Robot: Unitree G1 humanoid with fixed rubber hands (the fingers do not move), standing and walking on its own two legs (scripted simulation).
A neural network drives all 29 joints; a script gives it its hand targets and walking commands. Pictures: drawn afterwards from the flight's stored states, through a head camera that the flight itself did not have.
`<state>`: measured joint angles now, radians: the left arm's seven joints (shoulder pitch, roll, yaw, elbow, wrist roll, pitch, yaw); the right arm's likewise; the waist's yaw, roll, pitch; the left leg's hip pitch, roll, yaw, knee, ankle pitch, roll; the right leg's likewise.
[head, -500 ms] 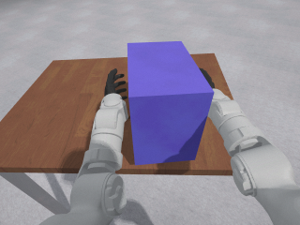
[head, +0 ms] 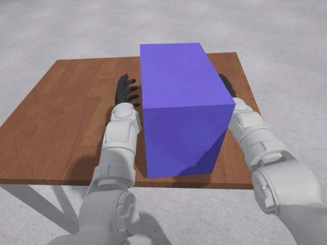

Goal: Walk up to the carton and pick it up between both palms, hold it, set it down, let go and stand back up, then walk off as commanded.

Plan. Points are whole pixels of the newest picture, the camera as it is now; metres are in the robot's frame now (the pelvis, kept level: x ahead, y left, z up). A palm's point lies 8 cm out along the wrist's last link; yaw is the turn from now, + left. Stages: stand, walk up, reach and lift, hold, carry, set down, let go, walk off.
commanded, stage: set down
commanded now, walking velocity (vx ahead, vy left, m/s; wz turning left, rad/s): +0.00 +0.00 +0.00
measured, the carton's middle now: (174, 107) +0.44 +0.02 +0.12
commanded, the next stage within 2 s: none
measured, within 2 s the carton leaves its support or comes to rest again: rests again in 0.16 s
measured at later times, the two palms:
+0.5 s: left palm (124, 112) +0.39 +0.14 +0.15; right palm (226, 103) +0.44 -0.11 +0.13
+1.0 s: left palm (123, 115) +0.39 +0.15 +0.14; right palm (224, 105) +0.44 -0.11 +0.12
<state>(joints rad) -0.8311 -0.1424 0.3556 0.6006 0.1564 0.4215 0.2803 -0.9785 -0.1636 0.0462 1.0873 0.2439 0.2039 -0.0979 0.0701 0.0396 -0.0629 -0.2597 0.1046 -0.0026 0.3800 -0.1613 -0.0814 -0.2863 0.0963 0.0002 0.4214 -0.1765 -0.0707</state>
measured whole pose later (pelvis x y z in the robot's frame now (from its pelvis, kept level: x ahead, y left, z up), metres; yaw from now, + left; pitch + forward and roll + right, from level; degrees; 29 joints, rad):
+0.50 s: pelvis +0.00 +0.00 +0.00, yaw +0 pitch +3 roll +1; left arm -0.78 -0.16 0.36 0.60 0.16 0.33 0.28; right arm -0.96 -0.15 0.01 1.09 0.21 0.14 -0.08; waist 0.08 0.04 -0.06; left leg -0.26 0.10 0.00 0.37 -0.16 -0.08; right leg -0.29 0.10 0.00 0.42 -0.18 -0.07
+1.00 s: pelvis +0.00 +0.00 +0.00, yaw +0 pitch +3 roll +1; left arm -0.76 -0.21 0.42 0.60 0.21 0.26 0.25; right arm -0.93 -0.11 -0.16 1.09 0.07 0.03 -0.01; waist 0.08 0.04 -0.04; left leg -0.26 0.09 0.00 0.35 -0.14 -0.08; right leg -0.30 0.08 0.00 0.42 -0.18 -0.07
